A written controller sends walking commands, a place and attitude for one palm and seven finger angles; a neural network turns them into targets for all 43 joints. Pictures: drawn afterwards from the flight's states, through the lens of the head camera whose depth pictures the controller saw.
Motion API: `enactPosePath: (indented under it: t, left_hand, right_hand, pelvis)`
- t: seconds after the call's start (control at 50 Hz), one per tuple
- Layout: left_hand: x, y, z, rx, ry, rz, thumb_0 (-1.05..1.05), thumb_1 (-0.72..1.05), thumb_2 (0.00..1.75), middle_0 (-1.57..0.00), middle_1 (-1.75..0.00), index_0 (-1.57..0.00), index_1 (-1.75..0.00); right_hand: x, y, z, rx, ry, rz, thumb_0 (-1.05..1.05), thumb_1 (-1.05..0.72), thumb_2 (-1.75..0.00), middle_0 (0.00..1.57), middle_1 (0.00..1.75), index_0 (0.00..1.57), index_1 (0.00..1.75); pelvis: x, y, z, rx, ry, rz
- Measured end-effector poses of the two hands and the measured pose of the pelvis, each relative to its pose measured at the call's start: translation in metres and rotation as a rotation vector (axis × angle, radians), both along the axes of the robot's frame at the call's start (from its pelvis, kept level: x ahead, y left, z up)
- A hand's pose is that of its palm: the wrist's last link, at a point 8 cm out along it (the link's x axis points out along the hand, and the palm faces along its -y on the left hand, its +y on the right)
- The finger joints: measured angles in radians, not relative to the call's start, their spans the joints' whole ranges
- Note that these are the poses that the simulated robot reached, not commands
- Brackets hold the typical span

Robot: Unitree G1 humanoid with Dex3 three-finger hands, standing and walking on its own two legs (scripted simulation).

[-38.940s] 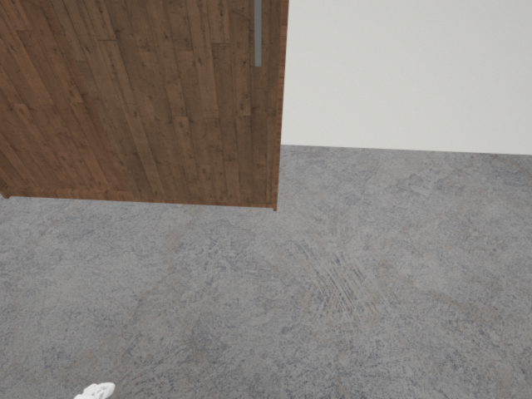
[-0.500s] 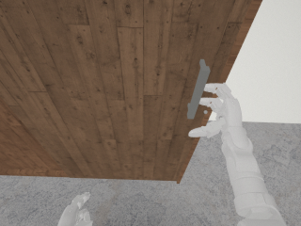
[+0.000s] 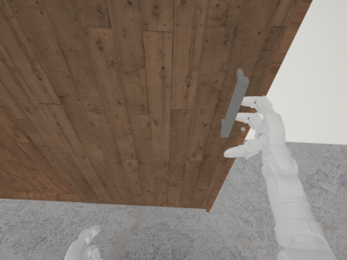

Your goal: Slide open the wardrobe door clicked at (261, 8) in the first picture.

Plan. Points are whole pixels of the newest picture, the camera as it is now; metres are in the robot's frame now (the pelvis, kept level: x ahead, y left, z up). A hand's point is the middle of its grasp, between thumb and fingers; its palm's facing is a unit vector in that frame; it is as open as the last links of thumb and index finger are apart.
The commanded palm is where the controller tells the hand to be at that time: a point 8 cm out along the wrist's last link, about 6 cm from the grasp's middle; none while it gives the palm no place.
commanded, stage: move the hooked fingers beside the handle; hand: right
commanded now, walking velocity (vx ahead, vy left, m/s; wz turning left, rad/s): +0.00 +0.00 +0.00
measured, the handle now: (231, 105) +0.47 -0.11 +0.11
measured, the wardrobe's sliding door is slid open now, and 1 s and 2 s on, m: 0.00 0.00 0.00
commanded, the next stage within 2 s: feel for the door with the fingertips in 1.94 s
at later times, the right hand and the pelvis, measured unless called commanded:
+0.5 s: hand (252, 132) +0.38 -0.15 +0.12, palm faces -0.03 +1.00 -0.01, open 14.0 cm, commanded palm +0.35 -0.20 +0.11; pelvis +0.00 +0.00 +0.00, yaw +1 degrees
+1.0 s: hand (259, 130) +0.39 -0.17 +0.11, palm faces -0.02 +1.00 -0.01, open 14.0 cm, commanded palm +0.36 -0.22 +0.11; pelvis +0.00 -0.01 +0.00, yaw +1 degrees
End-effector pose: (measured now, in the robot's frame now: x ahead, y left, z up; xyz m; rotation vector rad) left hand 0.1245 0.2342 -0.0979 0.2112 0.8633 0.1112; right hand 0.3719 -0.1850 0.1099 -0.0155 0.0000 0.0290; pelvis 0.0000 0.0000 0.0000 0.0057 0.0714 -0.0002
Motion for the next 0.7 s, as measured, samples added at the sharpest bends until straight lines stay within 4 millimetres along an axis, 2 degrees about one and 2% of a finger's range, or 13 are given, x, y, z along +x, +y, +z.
enactPosePath:
  t: [0.14,0.38,0.54,0.7]
  left_hand:
    - [-0.002,0.003,0.003,0.003,-0.011,0.022,0.01,0.91,0.9,-0.2,-0.3,-0.2,-0.3]
    - [0.0,0.002,0.004,-0.004,-0.011,0.03,0.01,0.91,0.9,-0.2,-0.3,-0.2,-0.3]
    - [0.006,0.0,0.006,0.0,-0.031,0.019,0.01,0.91,0.9,-0.2,-0.3,-0.2,-0.3]
    - [0.007,-0.002,0.009,0.005,-0.039,0.018,0.01,0.91,0.9,-0.2,-0.3,-0.2,-0.3]
  right_hand:
    - [0.002,-0.001,0.0,0.006,-0.007,0.008,-0.01,0.5,-0.3,0.3,1.2,0.3,1.23]
    - [-0.009,-0.017,-0.001,0.002,-0.003,-0.013,-0.01,0.5,-0.3,0.3,1.2,0.3,1.2]
    - [-0.013,-0.017,0.007,0.01,-0.04,0.009,-0.01,0.5,-0.3,0.3,1.2,0.3,1.2]
    - [-0.011,-0.027,0.0,0.004,0.012,-0.013,-0.01,0.5,-0.3,0.3,1.2,0.3,1.2]
  pelvis:
    - [0.001,0.0,0.001,-0.001,0.004,0.014]
    - [0.004,0.0,0.003,0.0,-0.006,0.02]
    - [0.003,-0.003,0.003,0.001,-0.007,0.016]
    - [0.001,-0.003,0.002,0.001,-0.008,0.015]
